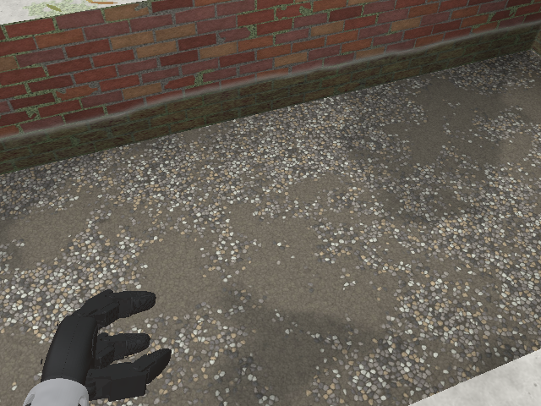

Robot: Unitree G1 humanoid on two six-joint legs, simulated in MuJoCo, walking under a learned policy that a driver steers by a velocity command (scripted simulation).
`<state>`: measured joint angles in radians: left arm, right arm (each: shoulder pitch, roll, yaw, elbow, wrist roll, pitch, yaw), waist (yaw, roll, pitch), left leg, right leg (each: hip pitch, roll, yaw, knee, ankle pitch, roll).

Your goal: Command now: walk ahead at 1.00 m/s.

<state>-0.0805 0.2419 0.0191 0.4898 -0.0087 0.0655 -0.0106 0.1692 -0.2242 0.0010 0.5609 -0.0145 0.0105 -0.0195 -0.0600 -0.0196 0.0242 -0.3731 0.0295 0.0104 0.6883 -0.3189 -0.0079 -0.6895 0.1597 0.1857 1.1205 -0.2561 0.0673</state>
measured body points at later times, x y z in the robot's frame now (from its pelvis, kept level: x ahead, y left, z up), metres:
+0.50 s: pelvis -0.02 -0.06 +0.00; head -0.01 -0.05 +0.45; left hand +0.03 +0.23 -0.09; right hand +0.27 -0.22 -0.06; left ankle +0.00 +0.09 -0.66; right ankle +0.03 -0.16 -0.72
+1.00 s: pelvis +0.02 +0.02 -0.01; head +0.02 +0.01 +0.44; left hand +0.06 +0.31 -0.07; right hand +0.32 -0.03 -0.07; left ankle -0.02 +0.08 -0.72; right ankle +0.11 -0.04 -0.72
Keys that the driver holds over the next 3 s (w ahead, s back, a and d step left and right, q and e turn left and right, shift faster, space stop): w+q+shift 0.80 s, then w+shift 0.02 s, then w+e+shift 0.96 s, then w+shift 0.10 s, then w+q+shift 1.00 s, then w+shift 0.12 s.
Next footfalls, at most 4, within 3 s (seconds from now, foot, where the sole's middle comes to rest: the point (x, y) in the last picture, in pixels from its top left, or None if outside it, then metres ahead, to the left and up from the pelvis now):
0.12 right None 0.07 -0.16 -0.76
0.60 left None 0.02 0.10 -0.76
0.98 right None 0.15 -0.02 -0.76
1.96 right None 0.18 -0.16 -0.76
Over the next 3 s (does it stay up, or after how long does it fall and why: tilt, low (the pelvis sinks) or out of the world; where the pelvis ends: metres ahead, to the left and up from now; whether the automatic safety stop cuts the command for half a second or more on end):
stays up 0.05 -0.09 -0.01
